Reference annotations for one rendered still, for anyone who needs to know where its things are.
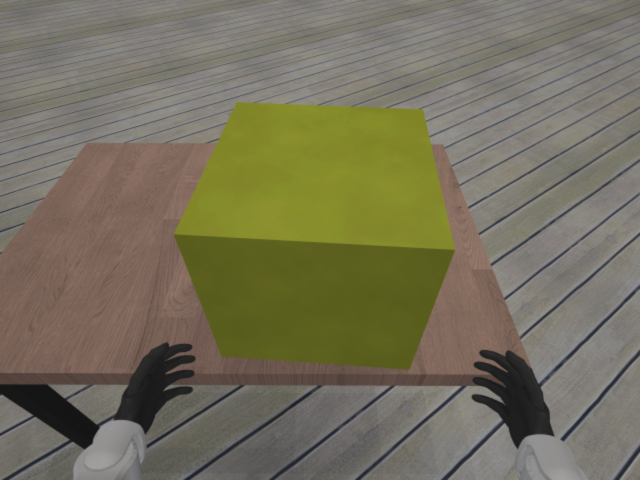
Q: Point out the robot right forearm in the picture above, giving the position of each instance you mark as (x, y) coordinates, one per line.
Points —
(545, 457)

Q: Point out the robot left hand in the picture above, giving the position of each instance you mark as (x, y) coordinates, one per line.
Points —
(145, 394)

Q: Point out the table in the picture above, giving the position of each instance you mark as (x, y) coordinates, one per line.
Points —
(95, 279)

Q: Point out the carton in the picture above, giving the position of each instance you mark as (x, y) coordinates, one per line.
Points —
(319, 234)

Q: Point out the robot right hand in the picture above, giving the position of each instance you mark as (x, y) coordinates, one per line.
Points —
(525, 412)

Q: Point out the robot left forearm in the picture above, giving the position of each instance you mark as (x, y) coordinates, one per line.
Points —
(117, 452)

